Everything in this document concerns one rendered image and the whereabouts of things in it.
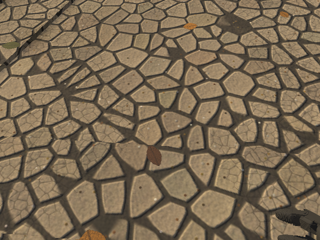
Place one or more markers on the robot right hand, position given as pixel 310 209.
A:
pixel 305 218

